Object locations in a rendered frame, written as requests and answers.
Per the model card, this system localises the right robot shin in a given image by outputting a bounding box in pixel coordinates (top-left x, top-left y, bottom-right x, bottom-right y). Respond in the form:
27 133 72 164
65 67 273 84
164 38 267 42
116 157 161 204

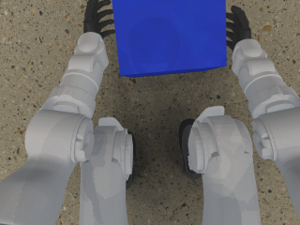
187 106 253 173

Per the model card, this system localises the robot left upper arm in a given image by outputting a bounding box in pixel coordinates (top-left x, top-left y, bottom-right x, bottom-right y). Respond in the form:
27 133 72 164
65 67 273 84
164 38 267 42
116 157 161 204
0 109 95 225

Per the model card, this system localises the right robot hand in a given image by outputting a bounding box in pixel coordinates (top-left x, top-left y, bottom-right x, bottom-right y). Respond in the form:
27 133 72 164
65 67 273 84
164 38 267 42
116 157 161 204
226 5 252 52

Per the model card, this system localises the robot right upper arm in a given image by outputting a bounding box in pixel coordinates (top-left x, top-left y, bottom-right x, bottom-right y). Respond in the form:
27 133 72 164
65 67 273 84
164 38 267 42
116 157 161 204
252 106 300 219

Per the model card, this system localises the left robot hand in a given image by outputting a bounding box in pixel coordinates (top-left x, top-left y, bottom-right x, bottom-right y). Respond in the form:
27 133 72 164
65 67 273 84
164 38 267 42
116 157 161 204
83 0 115 39

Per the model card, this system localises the carton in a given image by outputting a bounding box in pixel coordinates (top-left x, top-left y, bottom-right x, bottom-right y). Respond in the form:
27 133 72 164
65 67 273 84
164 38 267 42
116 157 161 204
112 0 227 78

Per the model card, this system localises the left robot forearm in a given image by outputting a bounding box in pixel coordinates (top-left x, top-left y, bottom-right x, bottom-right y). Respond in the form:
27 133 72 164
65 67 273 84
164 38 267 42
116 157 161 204
24 32 109 153

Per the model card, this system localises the robot right thigh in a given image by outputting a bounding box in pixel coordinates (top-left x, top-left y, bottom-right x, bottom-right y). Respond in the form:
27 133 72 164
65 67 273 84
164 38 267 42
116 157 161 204
188 114 262 225

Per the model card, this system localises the right robot forearm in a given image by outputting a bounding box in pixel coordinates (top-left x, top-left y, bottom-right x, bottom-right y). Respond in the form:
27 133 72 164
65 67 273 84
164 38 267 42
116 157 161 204
231 38 300 119

